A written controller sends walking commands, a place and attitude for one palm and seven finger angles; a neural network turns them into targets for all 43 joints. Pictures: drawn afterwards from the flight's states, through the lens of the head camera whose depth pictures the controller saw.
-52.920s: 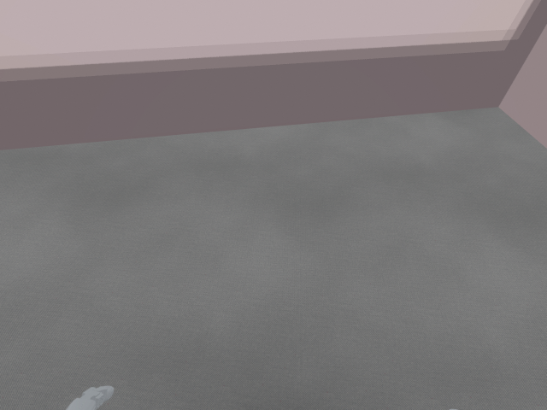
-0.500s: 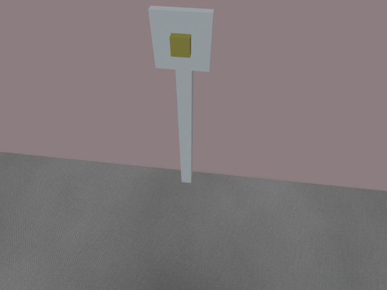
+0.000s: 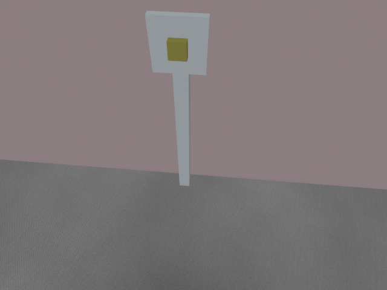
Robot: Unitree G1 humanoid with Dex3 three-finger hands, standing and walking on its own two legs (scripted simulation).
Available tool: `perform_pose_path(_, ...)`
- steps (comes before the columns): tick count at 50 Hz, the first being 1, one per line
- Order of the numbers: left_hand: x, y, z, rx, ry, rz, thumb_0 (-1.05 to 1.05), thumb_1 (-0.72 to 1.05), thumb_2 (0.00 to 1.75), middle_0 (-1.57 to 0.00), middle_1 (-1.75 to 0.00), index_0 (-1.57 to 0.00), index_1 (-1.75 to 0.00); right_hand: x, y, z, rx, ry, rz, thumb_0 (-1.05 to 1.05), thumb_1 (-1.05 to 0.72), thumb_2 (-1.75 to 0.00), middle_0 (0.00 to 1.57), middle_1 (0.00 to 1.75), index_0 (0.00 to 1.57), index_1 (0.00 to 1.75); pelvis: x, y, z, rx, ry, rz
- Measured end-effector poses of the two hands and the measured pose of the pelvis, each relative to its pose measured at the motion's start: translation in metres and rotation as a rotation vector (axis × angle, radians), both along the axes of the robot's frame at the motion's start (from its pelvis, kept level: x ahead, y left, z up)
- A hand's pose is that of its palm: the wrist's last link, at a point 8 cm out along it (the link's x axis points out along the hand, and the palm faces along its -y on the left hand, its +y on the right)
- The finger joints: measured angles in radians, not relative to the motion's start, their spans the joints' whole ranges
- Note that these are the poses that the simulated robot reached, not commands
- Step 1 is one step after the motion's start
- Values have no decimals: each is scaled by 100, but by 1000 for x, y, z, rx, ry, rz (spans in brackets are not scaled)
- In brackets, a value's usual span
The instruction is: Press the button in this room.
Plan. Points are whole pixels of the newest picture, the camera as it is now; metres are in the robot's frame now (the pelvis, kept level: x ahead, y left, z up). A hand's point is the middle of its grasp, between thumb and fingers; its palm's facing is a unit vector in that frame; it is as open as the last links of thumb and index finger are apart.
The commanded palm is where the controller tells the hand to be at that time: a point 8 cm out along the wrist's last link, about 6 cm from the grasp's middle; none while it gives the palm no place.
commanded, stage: let the arm hang, fingers relaxed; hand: left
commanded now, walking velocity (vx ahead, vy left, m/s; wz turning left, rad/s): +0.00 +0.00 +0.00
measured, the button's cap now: (177, 49) +0.77 +0.09 +0.12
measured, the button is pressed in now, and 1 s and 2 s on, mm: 0 0 0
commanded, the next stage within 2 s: stand and wait in 0.04 s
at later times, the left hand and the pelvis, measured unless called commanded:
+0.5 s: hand out of the picture +0.01 +0.17 -0.18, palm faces +0.03 -0.98 -0.20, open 7.4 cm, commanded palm none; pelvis +0.01 +0.00 +0.00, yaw +0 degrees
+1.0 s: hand out of the picture +0.05 +0.18 -0.17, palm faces +0.01 -0.97 -0.24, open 7.4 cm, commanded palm none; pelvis +0.02 -0.01 +0.00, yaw +0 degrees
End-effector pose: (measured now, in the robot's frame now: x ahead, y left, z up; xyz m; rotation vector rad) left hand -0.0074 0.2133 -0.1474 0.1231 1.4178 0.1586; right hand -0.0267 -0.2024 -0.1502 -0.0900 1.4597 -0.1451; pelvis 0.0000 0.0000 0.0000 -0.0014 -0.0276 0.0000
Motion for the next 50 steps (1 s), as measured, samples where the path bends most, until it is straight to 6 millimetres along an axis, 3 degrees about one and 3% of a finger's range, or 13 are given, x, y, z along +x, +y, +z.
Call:
perform_pose_path(18, 7, 3, 1, 11, 5, -3, 0, 91, 90, -20, -30, -19, -30, 19, -9, 1, -18, -22, 6, 0, -91, -90, 20, 30, 20, 30, 8, -1, 1, 0, 0, -3)
perform_pose_path(50, 50, 19, 10, 59, -57, -41, 0, 91, 90, -20, -30, -20, -30, 56, -45, 8, -76, -65, 38, 0, -91, -90, 20, 30, 20, 30, 19, -10, 3, 2, 2, -3)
